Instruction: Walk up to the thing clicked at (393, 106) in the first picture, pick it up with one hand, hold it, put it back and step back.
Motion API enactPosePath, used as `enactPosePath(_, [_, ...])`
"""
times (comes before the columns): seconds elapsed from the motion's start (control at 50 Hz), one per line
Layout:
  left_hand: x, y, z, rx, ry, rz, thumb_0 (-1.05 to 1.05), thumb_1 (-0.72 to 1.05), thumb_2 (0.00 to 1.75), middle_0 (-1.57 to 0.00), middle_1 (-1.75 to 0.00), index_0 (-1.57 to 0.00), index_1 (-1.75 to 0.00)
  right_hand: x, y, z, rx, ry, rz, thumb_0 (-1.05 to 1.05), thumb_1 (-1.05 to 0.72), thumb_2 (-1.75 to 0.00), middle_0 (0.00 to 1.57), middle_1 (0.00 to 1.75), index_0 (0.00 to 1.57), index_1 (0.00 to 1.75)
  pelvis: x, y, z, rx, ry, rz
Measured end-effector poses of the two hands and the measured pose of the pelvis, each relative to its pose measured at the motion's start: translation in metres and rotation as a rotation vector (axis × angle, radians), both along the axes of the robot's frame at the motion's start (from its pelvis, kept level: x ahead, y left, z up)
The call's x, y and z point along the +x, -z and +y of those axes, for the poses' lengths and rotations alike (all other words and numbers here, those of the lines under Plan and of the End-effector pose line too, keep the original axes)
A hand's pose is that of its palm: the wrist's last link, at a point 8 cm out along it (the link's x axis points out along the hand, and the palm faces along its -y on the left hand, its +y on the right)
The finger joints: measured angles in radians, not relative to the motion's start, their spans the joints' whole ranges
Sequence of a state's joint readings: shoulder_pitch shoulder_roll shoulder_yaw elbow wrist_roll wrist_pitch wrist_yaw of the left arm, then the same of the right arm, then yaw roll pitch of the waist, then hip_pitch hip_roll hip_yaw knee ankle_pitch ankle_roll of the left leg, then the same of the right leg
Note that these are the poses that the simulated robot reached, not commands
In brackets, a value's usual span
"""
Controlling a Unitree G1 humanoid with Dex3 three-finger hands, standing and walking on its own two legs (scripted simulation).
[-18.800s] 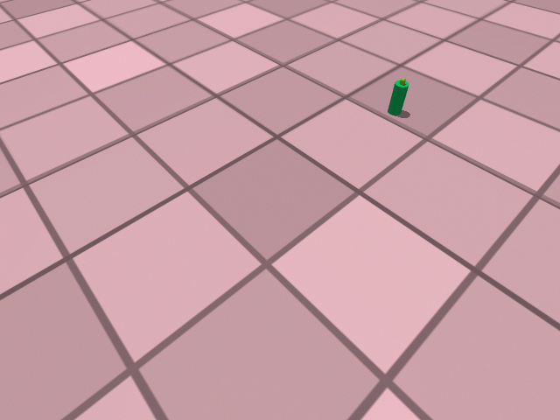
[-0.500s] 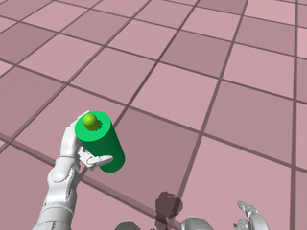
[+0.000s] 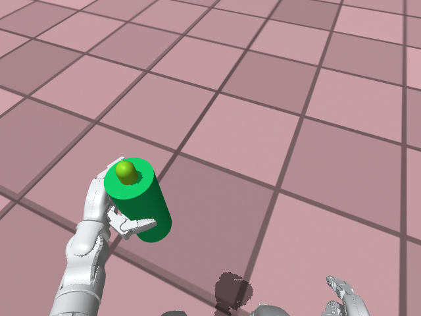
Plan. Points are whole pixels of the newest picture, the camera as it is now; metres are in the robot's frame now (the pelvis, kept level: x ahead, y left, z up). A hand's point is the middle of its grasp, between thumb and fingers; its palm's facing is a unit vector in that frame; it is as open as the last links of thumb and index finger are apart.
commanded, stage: hold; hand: left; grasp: from the side
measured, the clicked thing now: (141, 200) +0.31 +0.15 +0.04
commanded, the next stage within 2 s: crouch in 1.78 s
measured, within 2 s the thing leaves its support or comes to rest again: neither
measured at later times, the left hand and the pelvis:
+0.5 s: hand (134, 196) +0.32 +0.17 +0.04, palm faces -0.06 -1.00 -0.03, open 11.4 cm; pelvis -0.01 +0.00 +0.00, yaw +0 degrees
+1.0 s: hand (134, 201) +0.31 +0.17 +0.04, palm faces -0.05 -1.00 -0.02, open 11.4 cm; pelvis -0.01 +0.00 +0.00, yaw +0 degrees
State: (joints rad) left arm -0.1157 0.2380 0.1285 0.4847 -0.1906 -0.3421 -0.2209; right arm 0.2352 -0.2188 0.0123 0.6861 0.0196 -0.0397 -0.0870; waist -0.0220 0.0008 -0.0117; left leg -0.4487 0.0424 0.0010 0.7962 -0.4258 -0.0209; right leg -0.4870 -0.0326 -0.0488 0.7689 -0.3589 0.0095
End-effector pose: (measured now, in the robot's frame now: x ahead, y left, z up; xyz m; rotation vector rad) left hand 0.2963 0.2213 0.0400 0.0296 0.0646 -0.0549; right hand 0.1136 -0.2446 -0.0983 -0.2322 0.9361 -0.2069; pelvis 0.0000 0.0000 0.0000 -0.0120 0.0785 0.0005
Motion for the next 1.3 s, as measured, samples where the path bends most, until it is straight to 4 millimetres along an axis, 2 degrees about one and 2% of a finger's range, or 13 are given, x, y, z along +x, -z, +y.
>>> enactPosePath(0.22, [-0.002, 0.002, 0.004, -0.002, 0.002, 0.000, -0.04, -0.61, 0.99, -0.67, -1.08, -0.69, -1.11, -0.001, 0.000, 0.004, 0.006, -0.015, -0.005, 0.01, -0.92, -0.90, 0.21, 0.30, 0.20, 0.30, -0.003, 0.000, 0.002, -0.001, 0.000, -0.001])
enactPosePath(0.54, [0.001, -0.004, 0.000, 0.000, 0.009, -0.009, -0.04, -0.61, 0.99, -0.66, -1.08, -0.69, -1.12, -0.012, 0.001, 0.003, 0.019, -0.004, 0.008, 0.01, -0.91, -0.90, 0.21, 0.30, 0.20, 0.30, -0.005, -0.001, 0.002, -0.001, 0.002, -0.007])
enactPosePath(0.96, [-0.007, 0.000, 0.000, 0.000, 0.003, -0.008, -0.04, -0.61, 0.99, -0.66, -1.08, -0.69, -1.12, -0.005, -0.003, 0.000, 0.008, -0.012, -0.014, 0.01, -0.92, -0.90, 0.21, 0.30, 0.20, 0.30, -0.006, -0.001, 0.002, -0.001, 0.001, -0.008])
enactPosePath(1.14, [-0.002, -0.003, 0.004, -0.001, -0.012, -0.015, -0.04, -0.61, 0.99, -0.66, -1.08, -0.69, -1.12, -0.005, -0.002, 0.004, 0.015, -0.016, -0.016, 0.01, -0.92, -0.90, 0.21, 0.30, 0.20, 0.30, -0.006, -0.001, 0.003, -0.002, -0.001, -0.009])
enactPosePath(1.3, [0.002, -0.004, 0.001, -0.001, 0.011, -0.011, -0.04, -0.61, 0.99, -0.66, -1.08, -0.69, -1.12, -0.010, 0.000, 0.004, 0.020, -0.014, -0.005, 0.01, -0.91, -0.90, 0.21, 0.30, 0.20, 0.30, -0.007, -0.001, 0.004, -0.003, 0.000, -0.006])
